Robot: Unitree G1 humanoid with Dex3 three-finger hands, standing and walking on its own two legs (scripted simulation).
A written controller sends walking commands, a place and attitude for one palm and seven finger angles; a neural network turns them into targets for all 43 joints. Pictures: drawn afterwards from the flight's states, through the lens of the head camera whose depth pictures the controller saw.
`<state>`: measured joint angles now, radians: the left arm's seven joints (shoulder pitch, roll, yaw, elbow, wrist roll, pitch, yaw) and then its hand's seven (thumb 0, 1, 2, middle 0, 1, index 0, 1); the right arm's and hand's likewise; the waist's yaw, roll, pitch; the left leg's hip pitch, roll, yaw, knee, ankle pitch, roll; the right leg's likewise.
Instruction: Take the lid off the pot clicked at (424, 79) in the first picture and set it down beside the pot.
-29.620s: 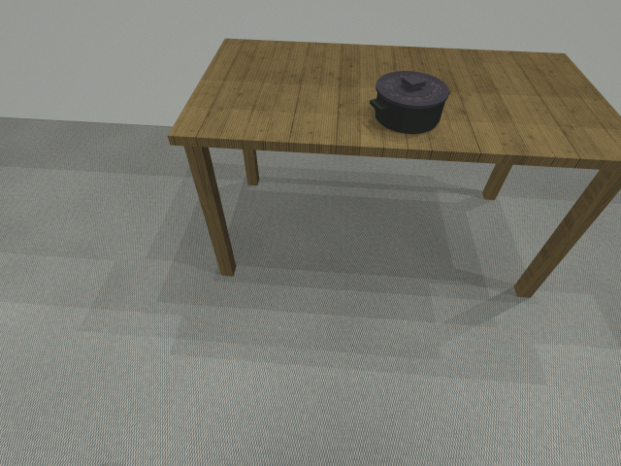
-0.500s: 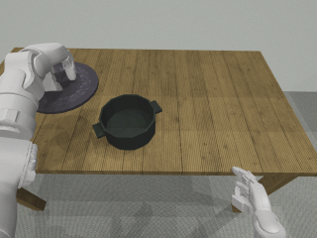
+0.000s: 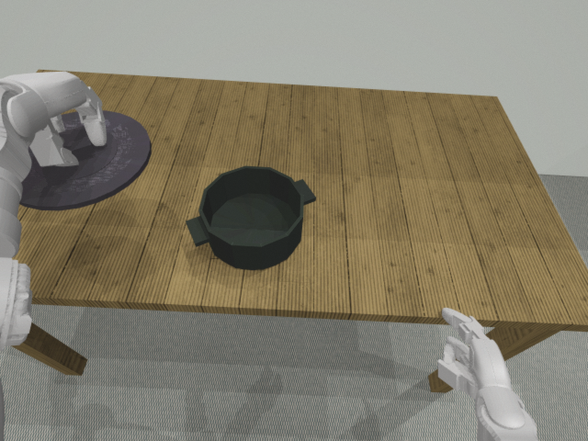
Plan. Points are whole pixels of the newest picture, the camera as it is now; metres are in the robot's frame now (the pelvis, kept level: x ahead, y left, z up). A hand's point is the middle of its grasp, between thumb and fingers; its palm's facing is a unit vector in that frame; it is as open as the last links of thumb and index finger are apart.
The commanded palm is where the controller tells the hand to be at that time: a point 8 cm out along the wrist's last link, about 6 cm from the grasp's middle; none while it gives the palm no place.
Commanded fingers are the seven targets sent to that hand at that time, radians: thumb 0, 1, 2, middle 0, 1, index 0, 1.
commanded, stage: move the lid sideways beside the pot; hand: left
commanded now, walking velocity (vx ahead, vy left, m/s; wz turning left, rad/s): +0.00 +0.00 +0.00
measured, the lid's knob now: (71, 144) +0.47 +0.32 +0.13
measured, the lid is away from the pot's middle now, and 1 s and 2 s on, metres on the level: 0.24 0.24 0.23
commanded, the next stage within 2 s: lower the lid onto the table in 0.12 s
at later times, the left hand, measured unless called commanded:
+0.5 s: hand (70, 142) +0.46 +0.31 +0.15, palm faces -0.37 -0.07 -0.93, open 7.1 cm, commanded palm +0.49 +0.30 +0.21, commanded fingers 0.00 0.56 1.04 -0.80 -1.08 -0.91 -1.11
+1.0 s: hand (80, 160) +0.46 +0.31 +0.11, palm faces -0.41 -0.09 -0.91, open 7.1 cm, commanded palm +0.49 +0.30 +0.18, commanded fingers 0.00 0.56 1.04 -0.80 -1.08 -0.91 -1.11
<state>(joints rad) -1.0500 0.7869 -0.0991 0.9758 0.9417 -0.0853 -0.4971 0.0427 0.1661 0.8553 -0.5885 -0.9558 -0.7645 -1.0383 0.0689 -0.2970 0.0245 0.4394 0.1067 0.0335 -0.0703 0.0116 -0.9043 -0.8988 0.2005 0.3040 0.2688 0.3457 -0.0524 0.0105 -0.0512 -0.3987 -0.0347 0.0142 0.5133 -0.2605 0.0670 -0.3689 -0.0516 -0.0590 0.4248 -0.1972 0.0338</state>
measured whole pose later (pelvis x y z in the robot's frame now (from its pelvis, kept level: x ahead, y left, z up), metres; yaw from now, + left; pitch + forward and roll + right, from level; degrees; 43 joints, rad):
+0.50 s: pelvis +0.00 +0.02 +0.00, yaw +0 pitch +10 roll -2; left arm -1.06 0.75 -0.11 0.97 0.95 -0.10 -0.47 0.04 0.17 0.86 -0.59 -0.96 -0.77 -1.04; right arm 0.08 -0.30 0.01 0.44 0.09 0.01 -0.07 0.01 -0.90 -0.90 0.20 0.30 0.20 0.31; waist -0.06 0.01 -0.06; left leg -0.43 -0.05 0.02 0.52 -0.27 0.09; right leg -0.39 -0.07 -0.05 0.43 -0.20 0.02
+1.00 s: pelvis +0.01 +0.02 +0.00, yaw -1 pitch +11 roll -3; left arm -1.01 0.74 -0.09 1.01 0.97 -0.11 -0.43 0.04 0.17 0.86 -0.58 -0.95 -0.77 -1.04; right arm 0.10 -0.30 0.01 0.42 0.08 0.01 -0.07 0.01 -0.90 -0.90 0.20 0.30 0.23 0.33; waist -0.06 0.00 -0.07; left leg -0.46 -0.04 0.02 0.56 -0.29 0.09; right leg -0.42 -0.05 -0.04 0.45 -0.21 0.02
